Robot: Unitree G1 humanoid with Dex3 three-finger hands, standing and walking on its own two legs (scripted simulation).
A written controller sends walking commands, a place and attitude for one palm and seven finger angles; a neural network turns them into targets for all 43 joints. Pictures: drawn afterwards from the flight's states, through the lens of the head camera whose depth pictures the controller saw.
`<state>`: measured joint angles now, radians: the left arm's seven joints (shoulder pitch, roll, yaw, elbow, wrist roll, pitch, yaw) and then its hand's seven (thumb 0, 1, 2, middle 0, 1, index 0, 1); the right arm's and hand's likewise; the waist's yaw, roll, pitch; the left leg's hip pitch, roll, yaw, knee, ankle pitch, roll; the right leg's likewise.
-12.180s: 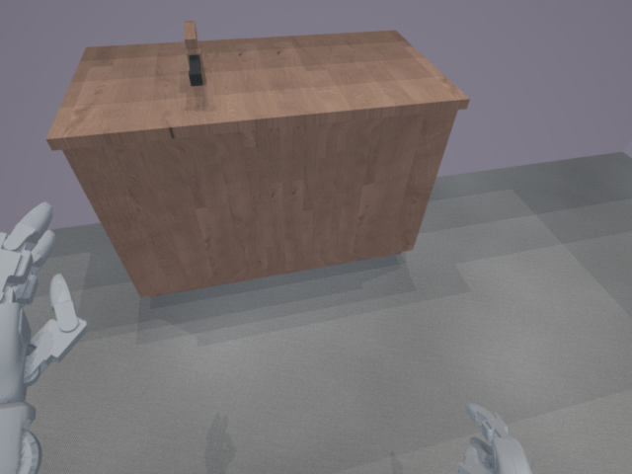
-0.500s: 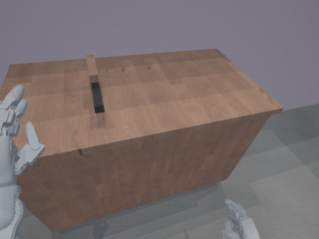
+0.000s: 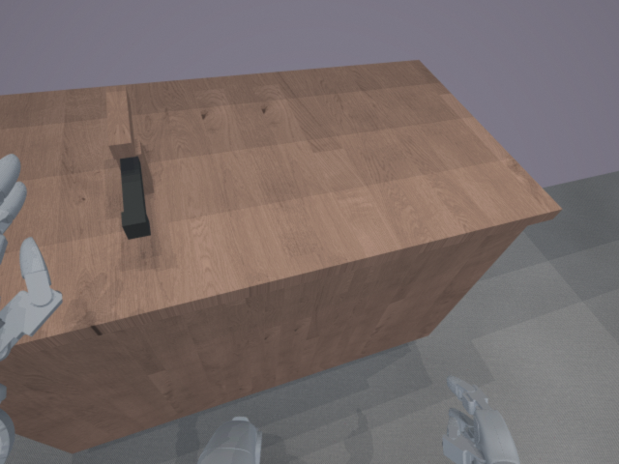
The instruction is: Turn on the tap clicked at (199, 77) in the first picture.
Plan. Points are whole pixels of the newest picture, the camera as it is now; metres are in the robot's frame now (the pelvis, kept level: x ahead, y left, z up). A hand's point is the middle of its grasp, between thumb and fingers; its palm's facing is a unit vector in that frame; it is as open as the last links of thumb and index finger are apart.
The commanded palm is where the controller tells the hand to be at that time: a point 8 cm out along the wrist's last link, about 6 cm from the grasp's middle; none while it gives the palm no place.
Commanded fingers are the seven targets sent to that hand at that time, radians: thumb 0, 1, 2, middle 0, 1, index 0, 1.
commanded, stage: shuffle to correct the standing spot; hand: left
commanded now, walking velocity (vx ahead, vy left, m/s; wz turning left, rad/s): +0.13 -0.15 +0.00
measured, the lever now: (136, 223) +0.37 +0.27 +0.07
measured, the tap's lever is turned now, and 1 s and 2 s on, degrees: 0 0 0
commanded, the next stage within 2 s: come to a stop and stand still in 0.36 s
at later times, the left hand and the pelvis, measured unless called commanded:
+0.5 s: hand (122, 252) +0.26 +0.21 +0.18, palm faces +0.49 -0.79 -0.36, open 7.4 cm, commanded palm +0.21 +0.23 +0.18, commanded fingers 0.00 0.90 0.90 -0.20 -0.30 -0.20 -0.30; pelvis +0.05 -0.05 +0.00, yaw +0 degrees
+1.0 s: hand (162, 248) +0.28 +0.19 +0.16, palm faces +0.45 -0.82 -0.35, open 7.4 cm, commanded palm +0.23 +0.21 +0.18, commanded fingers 0.00 0.90 0.90 -0.20 -0.30 -0.20 -0.30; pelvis +0.07 -0.07 +0.01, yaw +0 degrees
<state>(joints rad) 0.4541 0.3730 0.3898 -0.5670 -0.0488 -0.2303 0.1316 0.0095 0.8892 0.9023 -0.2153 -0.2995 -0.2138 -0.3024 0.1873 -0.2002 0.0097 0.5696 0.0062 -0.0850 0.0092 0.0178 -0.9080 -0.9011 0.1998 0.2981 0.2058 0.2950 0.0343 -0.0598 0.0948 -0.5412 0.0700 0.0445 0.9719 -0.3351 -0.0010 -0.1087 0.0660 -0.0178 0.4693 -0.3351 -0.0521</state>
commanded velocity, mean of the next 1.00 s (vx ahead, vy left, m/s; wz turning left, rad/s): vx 0.01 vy -0.05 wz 0.00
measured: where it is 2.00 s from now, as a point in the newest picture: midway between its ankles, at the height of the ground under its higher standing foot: outside the picture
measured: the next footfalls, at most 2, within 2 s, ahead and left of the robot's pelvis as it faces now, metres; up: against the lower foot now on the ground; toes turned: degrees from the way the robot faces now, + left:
left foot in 0.06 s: +0.17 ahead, +0.12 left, +0.00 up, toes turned +5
right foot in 0.38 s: +0.12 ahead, -0.16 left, +0.00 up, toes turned -2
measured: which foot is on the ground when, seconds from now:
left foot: up 0.00-0.04, down 0.06-0.38, up 0.40-0.60, down 0.62-1.00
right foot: down 0.00-0.06, up 0.08-0.36, down 0.38-1.00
